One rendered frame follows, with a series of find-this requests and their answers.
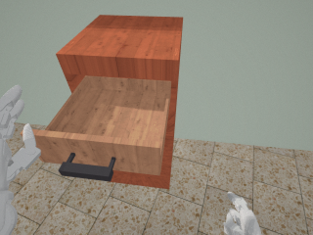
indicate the handle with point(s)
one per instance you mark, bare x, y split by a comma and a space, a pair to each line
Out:
86, 171

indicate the drawer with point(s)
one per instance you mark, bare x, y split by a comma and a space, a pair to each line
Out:
110, 117

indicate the left robot forearm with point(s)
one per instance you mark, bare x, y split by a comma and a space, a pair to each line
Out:
8, 213

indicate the cabinet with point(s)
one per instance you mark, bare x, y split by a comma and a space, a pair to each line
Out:
137, 47

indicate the right robot hand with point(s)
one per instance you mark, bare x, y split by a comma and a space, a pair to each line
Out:
246, 222

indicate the left robot hand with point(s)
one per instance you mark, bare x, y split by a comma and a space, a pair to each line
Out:
10, 109

